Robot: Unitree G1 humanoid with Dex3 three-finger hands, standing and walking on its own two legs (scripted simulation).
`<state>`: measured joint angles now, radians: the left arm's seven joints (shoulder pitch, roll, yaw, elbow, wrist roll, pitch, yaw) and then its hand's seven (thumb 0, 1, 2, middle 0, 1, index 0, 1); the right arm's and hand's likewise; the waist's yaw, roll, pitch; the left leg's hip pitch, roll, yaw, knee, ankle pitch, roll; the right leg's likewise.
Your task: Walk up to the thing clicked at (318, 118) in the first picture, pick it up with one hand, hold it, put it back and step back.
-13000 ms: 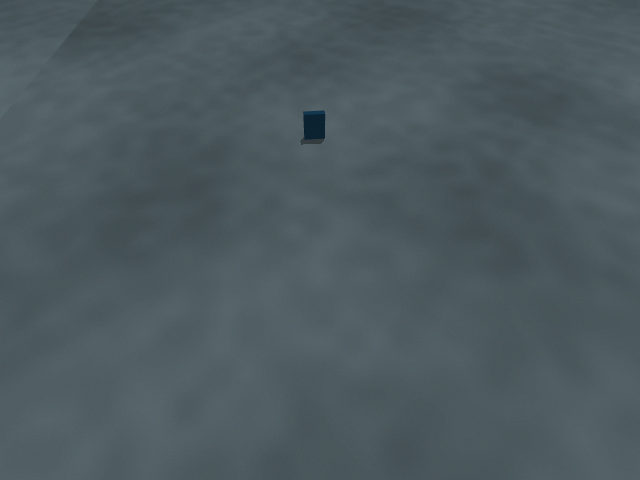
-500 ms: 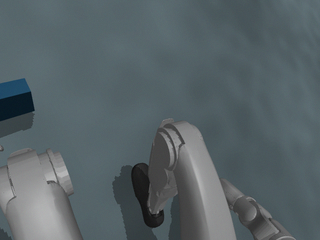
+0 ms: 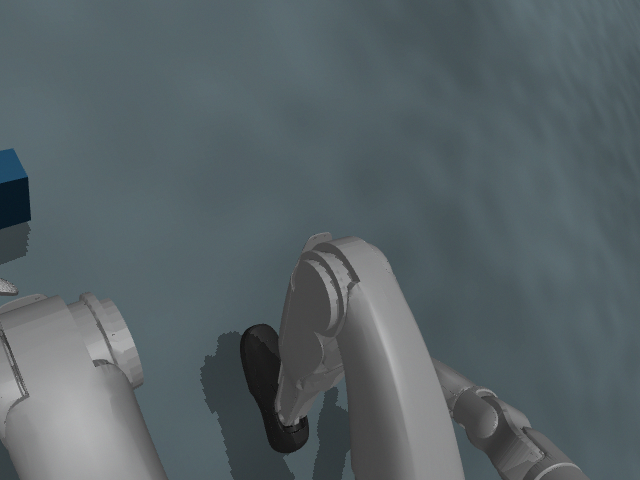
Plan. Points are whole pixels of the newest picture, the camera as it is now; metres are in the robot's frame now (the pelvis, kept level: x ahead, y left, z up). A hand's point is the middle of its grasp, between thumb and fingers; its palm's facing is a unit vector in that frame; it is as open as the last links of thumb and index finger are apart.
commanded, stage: rest palm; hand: left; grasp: from the side
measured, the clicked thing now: out of the picture +0.46 +0.25 -0.21
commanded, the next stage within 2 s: close in 0.26 s
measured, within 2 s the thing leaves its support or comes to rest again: leaves its support in 2.00 s
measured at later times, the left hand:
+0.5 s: hand out of the picture +0.43 +0.27 -0.17, palm faces +0.26 -0.96 -0.02, open 15.6 cm
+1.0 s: hand out of the picture +0.44 +0.27 -0.17, palm faces +0.28 -0.96 -0.03, open 10.3 cm
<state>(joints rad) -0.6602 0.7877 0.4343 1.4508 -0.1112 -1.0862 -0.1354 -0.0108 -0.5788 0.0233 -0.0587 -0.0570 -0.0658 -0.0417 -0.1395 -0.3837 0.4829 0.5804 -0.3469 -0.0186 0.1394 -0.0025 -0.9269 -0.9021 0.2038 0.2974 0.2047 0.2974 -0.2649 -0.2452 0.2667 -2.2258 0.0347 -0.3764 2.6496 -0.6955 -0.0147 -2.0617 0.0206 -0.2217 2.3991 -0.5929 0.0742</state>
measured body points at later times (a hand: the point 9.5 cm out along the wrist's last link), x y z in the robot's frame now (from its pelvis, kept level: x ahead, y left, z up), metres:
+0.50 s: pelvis +0.00 +0.00 +0.00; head +0.22 +0.20 +0.34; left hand +0.41 +0.32 -0.16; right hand +0.17 -0.24 -0.03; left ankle +0.08 +0.13 -0.25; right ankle +0.15 -0.13 -0.25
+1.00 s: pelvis +0.00 +0.01 +0.01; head +0.23 +0.20 +0.34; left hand +0.42 +0.32 -0.16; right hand +0.16 -0.24 -0.03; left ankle +0.08 +0.13 -0.25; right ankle +0.15 -0.13 -0.25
